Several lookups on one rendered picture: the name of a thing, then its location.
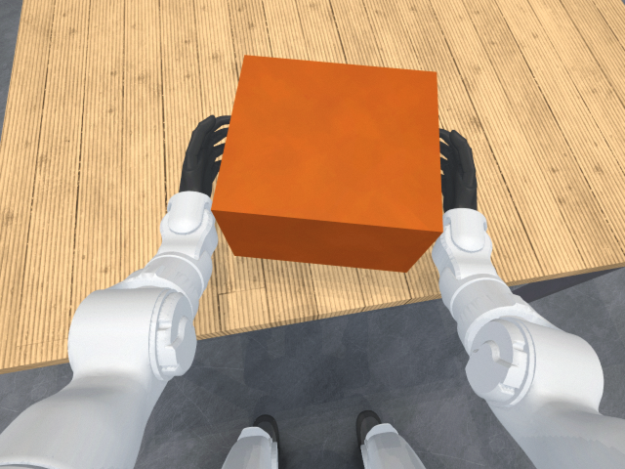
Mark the robot left upper arm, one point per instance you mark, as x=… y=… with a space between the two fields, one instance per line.
x=125 y=345

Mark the robot right hand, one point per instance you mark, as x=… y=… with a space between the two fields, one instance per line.
x=459 y=182

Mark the carton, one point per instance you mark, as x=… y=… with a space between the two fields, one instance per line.
x=331 y=164

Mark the robot right forearm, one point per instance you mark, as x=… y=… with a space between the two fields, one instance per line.
x=468 y=283

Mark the robot right upper arm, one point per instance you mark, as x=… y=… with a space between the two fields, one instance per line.
x=545 y=386

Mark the table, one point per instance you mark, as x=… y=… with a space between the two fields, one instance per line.
x=104 y=96

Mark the robot left forearm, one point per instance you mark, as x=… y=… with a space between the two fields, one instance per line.
x=183 y=261

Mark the robot left hand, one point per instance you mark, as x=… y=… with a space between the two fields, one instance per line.
x=200 y=168

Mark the robot left thigh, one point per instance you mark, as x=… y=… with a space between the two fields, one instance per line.
x=254 y=452

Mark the right robot shin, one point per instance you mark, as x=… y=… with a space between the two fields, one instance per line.
x=381 y=428

